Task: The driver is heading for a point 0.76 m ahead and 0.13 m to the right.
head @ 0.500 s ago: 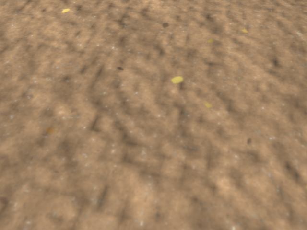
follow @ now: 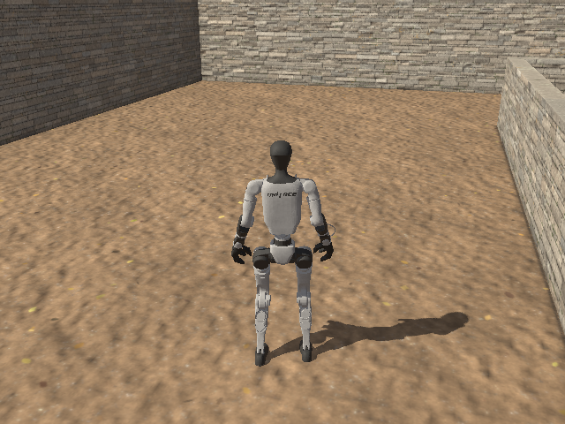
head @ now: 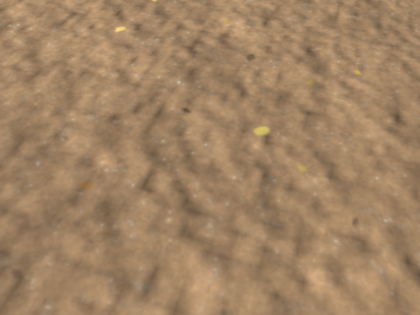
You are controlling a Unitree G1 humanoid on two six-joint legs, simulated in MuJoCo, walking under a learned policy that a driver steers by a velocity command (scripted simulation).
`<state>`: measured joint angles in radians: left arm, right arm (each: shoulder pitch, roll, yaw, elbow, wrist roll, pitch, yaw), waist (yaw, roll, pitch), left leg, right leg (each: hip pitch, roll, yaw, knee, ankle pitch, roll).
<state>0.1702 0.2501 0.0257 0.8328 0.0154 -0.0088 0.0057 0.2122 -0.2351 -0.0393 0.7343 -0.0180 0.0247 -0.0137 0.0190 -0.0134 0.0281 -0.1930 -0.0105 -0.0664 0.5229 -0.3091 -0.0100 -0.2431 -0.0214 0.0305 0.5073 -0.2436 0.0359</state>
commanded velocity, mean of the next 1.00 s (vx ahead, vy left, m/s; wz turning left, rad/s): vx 0.00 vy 0.00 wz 0.01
